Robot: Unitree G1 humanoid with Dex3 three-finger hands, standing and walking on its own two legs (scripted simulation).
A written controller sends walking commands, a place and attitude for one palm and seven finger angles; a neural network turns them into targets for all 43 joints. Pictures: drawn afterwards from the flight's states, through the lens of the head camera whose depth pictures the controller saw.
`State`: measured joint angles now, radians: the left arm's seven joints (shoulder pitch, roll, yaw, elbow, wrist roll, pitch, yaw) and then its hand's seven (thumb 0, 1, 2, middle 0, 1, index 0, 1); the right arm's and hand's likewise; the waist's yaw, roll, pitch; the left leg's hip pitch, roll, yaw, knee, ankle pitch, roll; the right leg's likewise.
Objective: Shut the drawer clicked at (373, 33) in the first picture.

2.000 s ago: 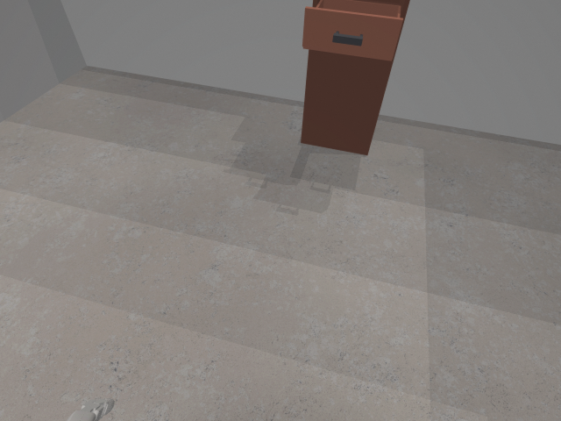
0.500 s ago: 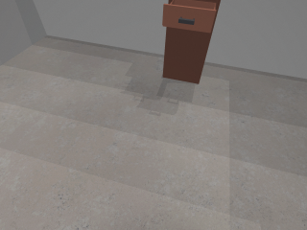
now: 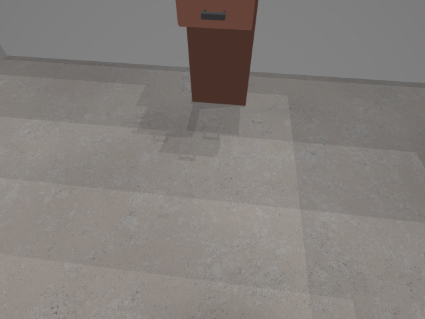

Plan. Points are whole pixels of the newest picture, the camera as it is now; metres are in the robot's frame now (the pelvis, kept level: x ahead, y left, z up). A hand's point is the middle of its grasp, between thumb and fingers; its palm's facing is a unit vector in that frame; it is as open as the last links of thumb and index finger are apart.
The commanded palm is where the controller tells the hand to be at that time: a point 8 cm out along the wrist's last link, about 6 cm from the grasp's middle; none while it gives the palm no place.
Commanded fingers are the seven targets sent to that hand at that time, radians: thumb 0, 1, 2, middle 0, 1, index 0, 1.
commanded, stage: walk to a spot facing it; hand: left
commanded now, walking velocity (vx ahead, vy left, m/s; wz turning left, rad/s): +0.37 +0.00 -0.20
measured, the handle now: (213, 14) +1.31 +0.06 +0.01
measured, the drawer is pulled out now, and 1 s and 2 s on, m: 0.30 0.30 0.30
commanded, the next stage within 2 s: turn to face it in 1.42 s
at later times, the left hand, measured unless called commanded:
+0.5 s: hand (121, 310) +0.17 +0.22 -0.18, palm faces -0.03 -0.99 -0.13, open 7.4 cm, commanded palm none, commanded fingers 0.00 0.90 0.90 -0.20 -0.30 -0.20 -0.30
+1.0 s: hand (172, 169) +0.54 +0.15 -0.15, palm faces -0.32 -0.94 -0.13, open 7.4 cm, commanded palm none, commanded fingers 0.00 0.90 0.90 -0.20 -0.30 -0.20 -0.30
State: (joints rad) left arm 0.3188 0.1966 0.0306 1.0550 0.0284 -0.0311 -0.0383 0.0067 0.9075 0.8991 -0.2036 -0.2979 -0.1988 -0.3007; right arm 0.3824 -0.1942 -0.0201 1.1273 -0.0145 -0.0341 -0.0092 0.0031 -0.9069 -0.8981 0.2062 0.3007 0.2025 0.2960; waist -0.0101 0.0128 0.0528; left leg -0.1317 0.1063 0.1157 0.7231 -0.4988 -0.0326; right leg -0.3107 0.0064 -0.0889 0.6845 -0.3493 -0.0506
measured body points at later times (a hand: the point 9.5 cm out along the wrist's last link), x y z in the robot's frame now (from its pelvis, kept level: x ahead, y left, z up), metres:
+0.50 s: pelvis +0.22 +0.05 +0.00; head +0.24 +0.08 +0.45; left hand +0.17 +0.27 -0.17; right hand +0.32 -0.18 -0.13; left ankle +0.32 +0.12 -0.72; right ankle +0.05 -0.07 -0.64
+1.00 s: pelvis +0.42 +0.02 +0.02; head +0.44 +0.02 +0.47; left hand +0.56 +0.20 -0.14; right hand +0.24 -0.12 -0.12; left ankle +0.32 +0.12 -0.72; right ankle +0.50 -0.13 -0.68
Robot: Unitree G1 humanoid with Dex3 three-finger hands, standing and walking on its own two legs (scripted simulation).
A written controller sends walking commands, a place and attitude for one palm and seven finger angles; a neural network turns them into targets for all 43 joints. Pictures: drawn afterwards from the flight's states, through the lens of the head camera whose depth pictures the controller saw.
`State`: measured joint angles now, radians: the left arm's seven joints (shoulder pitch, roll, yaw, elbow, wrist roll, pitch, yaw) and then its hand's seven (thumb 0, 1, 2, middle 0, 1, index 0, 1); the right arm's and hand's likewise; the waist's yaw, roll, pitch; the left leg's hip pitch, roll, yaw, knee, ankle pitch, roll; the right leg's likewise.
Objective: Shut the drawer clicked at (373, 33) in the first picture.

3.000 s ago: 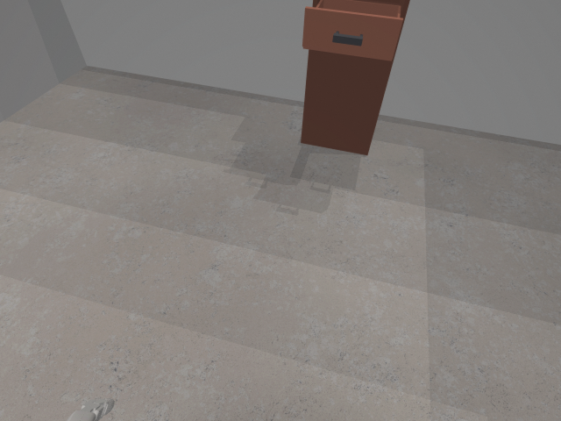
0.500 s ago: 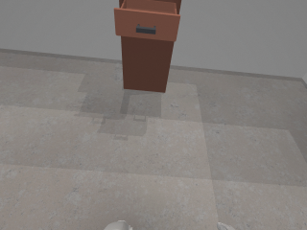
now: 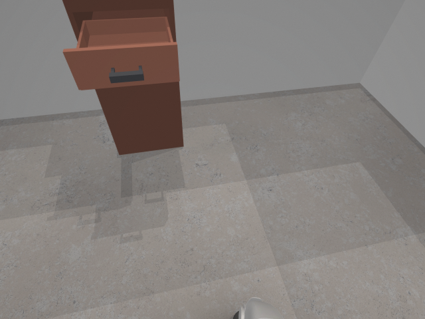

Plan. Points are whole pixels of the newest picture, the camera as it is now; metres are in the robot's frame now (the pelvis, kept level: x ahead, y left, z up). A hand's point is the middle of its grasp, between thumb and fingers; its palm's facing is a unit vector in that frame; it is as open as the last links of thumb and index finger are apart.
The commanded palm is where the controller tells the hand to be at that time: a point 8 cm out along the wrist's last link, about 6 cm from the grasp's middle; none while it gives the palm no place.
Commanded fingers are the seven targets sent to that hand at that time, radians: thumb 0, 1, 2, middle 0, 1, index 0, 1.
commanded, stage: walk to a spot facing it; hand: left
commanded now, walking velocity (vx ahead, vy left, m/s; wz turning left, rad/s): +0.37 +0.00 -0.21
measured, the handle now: (126, 73) +0.85 +0.27 -0.01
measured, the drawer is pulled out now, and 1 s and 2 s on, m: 0.30 0.30 0.30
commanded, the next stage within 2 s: turn to face it in 0.42 s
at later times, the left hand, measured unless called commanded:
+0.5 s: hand (138, 302) +0.20 +0.16 -0.18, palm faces +0.07 -0.99 -0.15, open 7.3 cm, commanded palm none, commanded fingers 0.00 0.90 0.90 -0.20 -0.30 -0.20 -0.30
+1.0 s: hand (144, 222) +0.38 +0.17 -0.16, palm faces +0.13 -0.96 -0.24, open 7.3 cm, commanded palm none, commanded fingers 0.00 0.90 0.90 -0.20 -0.30 -0.20 -0.30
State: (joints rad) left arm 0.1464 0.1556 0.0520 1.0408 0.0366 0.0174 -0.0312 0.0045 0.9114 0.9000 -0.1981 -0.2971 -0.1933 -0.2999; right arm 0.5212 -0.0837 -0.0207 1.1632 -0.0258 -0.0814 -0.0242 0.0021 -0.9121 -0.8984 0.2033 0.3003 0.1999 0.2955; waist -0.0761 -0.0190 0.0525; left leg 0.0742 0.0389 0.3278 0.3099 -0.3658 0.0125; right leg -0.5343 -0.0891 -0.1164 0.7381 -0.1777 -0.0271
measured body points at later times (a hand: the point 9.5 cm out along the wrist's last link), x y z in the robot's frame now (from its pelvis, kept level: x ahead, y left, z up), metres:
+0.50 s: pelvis +0.22 -0.01 +0.00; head +0.23 +0.01 +0.44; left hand +0.19 +0.21 -0.17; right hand +0.31 -0.26 -0.14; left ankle +0.33 +0.11 -0.72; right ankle +0.14 -0.11 -0.74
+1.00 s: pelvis +0.33 -0.02 -0.01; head +0.33 -0.04 +0.44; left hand +0.37 +0.22 -0.14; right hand +0.37 -0.24 -0.18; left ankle +0.34 +0.10 -0.73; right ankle +0.37 -0.12 -0.74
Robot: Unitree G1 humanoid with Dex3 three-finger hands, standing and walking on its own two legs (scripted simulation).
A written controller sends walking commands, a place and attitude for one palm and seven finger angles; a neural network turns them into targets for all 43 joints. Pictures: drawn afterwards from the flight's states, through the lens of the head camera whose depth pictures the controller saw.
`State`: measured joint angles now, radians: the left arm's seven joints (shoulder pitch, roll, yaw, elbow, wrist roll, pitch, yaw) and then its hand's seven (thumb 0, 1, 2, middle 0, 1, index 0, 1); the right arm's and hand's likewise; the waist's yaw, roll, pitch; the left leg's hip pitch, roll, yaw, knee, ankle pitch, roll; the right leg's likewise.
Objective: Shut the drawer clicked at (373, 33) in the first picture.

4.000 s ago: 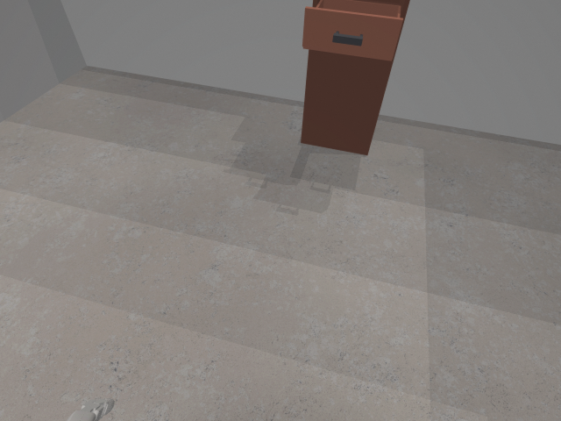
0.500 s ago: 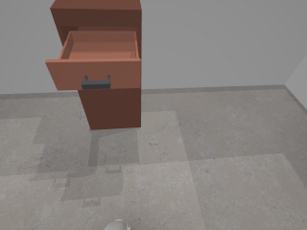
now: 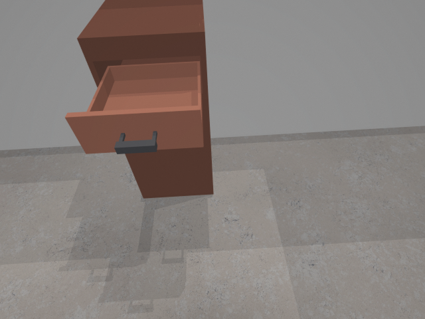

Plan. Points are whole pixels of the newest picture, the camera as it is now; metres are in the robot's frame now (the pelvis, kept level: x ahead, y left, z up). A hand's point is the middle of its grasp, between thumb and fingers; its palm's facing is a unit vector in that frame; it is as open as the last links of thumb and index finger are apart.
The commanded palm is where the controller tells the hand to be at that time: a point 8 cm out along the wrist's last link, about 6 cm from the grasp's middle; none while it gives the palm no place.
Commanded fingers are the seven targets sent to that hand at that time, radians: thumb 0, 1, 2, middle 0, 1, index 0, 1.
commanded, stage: take the last steps up to it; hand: left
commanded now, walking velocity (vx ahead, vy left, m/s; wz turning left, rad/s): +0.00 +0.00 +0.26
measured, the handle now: (137, 141) +0.56 +0.23 -0.01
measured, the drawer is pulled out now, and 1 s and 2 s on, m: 0.30 0.30 0.30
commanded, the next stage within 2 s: come to a stop and stand still in 1.12 s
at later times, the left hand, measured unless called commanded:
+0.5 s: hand out of the picture -0.02 +0.20 -0.17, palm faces +0.16 -0.97 -0.16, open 7.4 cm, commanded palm none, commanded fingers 0.00 0.90 0.90 -0.20 -0.30 -0.20 -0.30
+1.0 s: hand (148, 311) +0.18 +0.16 -0.16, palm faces +0.15 -0.97 -0.20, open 7.3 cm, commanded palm none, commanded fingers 0.00 0.90 0.90 -0.20 -0.30 -0.20 -0.30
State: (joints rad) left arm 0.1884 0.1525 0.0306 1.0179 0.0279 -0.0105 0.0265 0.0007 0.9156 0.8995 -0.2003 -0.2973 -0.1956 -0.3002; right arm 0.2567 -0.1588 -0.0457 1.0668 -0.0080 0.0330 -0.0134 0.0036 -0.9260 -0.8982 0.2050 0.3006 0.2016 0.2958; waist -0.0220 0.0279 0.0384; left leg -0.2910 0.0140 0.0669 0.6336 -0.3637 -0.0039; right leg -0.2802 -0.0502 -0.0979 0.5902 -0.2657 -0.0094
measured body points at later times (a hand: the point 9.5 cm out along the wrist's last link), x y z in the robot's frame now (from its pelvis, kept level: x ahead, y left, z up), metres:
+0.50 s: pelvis +0.03 +0.02 +0.01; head +0.04 +0.04 +0.46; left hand -0.03 +0.25 -0.15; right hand +0.06 -0.20 -0.13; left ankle -0.02 +0.12 -0.73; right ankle +0.05 -0.10 -0.67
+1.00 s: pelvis +0.18 -0.02 +0.01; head +0.19 -0.03 +0.46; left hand +0.17 +0.21 -0.14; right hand +0.24 -0.24 -0.15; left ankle +0.19 +0.12 -0.66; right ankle +0.19 -0.10 -0.73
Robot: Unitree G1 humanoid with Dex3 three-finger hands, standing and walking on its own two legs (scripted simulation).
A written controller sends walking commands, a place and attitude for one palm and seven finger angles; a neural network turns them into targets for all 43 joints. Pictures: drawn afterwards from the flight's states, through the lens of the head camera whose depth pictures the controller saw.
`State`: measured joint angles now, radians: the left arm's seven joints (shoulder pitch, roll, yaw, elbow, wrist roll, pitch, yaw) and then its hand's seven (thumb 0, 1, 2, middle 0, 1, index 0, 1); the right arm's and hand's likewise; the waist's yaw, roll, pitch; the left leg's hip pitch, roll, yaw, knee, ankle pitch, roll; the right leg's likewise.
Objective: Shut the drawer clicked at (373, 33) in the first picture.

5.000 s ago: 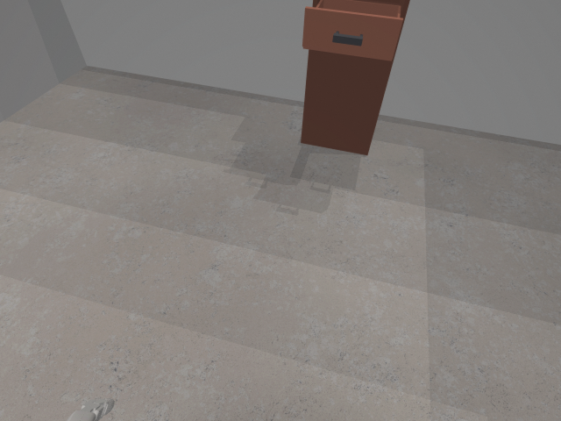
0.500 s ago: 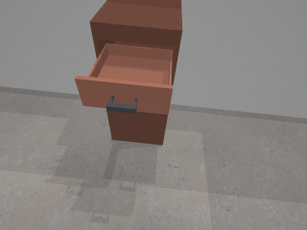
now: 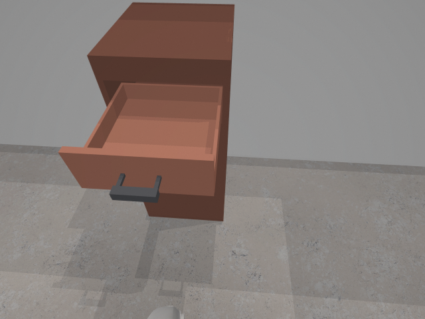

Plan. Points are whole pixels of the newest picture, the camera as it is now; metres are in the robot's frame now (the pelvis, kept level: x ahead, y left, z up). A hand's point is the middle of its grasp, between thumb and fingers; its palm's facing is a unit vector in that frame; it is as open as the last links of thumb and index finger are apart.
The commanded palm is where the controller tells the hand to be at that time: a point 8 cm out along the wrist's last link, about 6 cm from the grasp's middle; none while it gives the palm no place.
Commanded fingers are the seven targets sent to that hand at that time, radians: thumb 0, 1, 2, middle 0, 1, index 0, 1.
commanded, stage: take the last steps up to it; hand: left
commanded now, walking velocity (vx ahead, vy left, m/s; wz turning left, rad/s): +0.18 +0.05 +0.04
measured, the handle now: (137, 186) +0.40 +0.20 -0.02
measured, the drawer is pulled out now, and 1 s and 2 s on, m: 0.30 0.30 0.30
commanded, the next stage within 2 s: come to a stop and stand still in 0.12 s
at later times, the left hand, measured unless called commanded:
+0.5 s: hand out of the picture +0.09 +0.24 -0.19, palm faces +0.03 -0.99 -0.16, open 7.4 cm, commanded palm none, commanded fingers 0.00 0.90 0.90 -0.20 -0.30 -0.20 -0.30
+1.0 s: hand out of the picture +0.11 +0.18 -0.18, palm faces -0.05 -0.97 -0.25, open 7.3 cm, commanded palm none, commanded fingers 0.00 0.90 0.90 -0.20 -0.30 -0.20 -0.30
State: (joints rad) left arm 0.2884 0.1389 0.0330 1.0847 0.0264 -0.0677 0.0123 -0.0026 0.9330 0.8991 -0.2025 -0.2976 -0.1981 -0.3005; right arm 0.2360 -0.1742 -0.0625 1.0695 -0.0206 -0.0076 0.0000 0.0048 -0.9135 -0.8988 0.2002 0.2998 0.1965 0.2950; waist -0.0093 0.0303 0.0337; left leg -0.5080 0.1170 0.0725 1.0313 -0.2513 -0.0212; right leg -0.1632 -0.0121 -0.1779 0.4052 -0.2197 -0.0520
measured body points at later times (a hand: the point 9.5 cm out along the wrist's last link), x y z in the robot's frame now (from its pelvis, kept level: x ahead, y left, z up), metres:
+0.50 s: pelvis +0.08 +0.06 +0.00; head +0.12 +0.11 +0.45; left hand +0.09 +0.30 -0.18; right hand +0.16 -0.17 -0.13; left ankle +0.13 +0.13 -0.74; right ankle +0.05 -0.10 -0.66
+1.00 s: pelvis +0.05 +0.00 -0.02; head +0.03 -0.03 +0.42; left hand +0.11 +0.23 -0.16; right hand +0.02 -0.22 -0.19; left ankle +0.13 +0.13 -0.74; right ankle +0.02 -0.13 -0.74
